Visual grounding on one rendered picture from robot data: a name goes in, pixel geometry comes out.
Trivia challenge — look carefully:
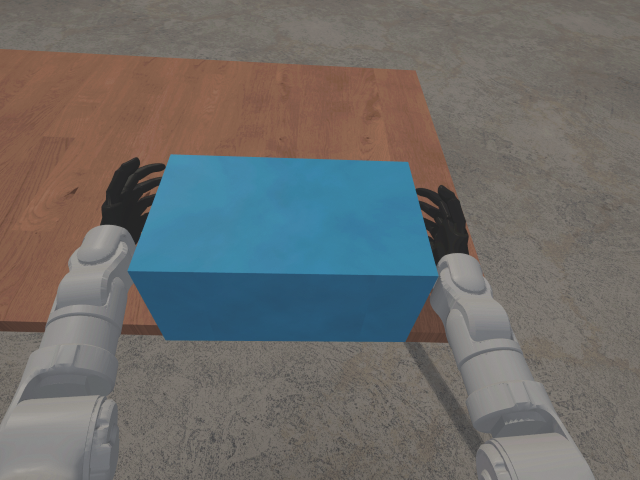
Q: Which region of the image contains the table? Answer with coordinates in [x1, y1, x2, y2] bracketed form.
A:
[0, 49, 484, 343]

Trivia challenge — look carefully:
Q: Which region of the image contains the right robot forearm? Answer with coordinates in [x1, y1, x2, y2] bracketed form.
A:
[430, 253, 595, 480]

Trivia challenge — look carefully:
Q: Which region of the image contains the robot right upper arm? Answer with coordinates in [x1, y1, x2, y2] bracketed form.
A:
[476, 433, 592, 480]

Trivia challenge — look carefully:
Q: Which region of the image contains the carton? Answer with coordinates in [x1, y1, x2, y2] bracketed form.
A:
[128, 154, 438, 342]

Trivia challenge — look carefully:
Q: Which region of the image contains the robot left upper arm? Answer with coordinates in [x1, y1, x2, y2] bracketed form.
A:
[0, 395, 119, 480]

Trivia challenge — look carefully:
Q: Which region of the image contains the robot left hand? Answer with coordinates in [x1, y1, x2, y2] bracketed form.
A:
[100, 157, 166, 245]

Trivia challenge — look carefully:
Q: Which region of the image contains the robot right hand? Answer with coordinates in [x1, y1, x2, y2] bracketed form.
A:
[416, 185, 469, 266]

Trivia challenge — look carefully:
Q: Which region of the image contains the left robot forearm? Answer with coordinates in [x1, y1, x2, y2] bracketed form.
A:
[0, 225, 136, 440]

